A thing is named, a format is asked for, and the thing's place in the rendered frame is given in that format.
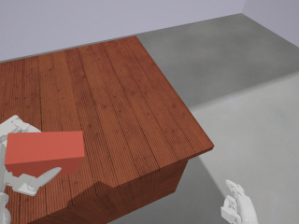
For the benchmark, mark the left robot hand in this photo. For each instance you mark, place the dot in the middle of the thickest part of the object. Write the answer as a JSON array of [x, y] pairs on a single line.
[[25, 184]]

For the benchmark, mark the table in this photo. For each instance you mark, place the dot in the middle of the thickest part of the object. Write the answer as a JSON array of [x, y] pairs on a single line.
[[138, 135]]

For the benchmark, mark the sponge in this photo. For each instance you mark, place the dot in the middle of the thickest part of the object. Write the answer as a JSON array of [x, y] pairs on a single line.
[[36, 153]]

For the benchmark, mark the right robot hand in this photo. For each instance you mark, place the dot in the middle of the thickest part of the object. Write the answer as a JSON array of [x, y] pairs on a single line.
[[239, 210]]

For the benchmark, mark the left robot forearm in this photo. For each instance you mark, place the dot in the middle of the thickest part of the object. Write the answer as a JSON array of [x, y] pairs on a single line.
[[5, 217]]

